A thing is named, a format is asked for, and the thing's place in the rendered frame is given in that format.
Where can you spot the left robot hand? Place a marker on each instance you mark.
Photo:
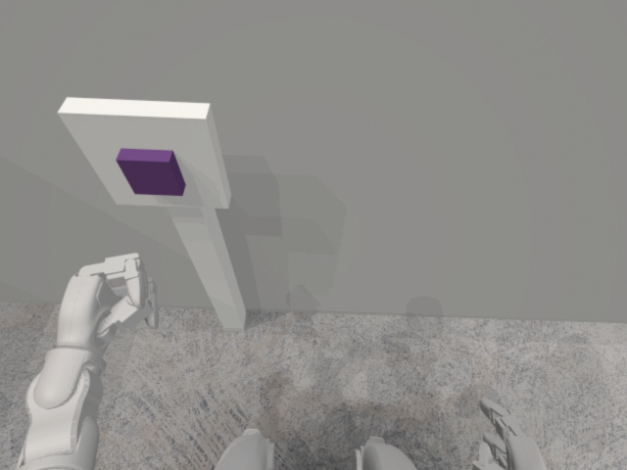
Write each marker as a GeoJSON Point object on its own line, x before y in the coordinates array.
{"type": "Point", "coordinates": [83, 320]}

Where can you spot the button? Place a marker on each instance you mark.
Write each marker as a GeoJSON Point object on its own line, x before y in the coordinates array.
{"type": "Point", "coordinates": [151, 172]}

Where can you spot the panel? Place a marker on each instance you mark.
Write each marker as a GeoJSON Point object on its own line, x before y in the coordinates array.
{"type": "Point", "coordinates": [102, 127]}

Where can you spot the robot left forearm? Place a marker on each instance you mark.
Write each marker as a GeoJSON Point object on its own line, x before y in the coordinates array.
{"type": "Point", "coordinates": [62, 402]}

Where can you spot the robot right shin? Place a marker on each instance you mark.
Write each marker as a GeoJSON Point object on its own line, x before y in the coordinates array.
{"type": "Point", "coordinates": [375, 440]}

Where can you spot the right robot hand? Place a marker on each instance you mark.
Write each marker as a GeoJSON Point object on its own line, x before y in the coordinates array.
{"type": "Point", "coordinates": [518, 453]}

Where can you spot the left robot thigh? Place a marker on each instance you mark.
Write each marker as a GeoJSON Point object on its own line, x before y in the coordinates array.
{"type": "Point", "coordinates": [248, 453]}

